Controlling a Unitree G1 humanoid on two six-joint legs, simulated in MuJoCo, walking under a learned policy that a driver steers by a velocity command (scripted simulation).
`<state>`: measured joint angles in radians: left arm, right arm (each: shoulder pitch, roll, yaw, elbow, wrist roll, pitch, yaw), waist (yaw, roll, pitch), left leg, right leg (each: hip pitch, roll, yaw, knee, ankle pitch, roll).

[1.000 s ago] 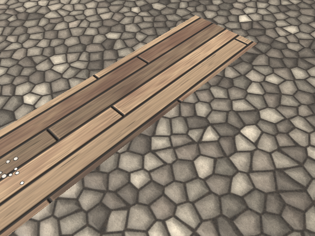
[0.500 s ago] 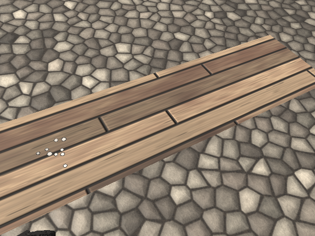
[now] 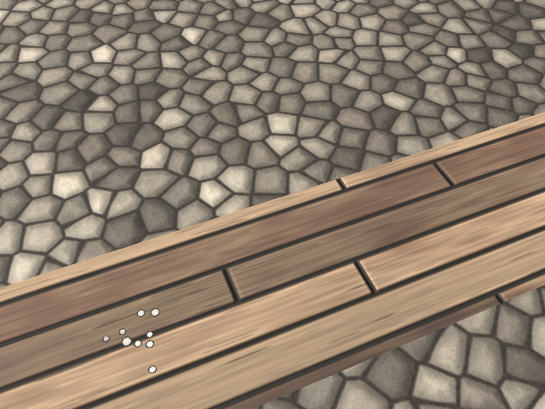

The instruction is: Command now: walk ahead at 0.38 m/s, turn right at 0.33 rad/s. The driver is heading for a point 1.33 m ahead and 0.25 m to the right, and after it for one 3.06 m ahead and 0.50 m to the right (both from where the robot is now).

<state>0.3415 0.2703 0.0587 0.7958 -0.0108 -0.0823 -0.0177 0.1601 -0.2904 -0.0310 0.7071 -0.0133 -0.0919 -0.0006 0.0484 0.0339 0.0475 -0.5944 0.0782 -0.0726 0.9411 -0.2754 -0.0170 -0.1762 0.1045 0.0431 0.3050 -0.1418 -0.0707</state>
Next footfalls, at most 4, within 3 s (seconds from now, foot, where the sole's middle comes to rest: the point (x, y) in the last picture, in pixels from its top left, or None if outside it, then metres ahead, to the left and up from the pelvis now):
0.18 left None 0.29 0.14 -0.78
0.62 right None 0.17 -0.09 -0.78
1.22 left None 0.46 0.09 -0.78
1.72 right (348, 299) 0.77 -0.14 -0.78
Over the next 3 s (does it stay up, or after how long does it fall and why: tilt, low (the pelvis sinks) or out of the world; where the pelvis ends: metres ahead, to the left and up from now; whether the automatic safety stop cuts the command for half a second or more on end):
stays up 1.20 -0.25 0.00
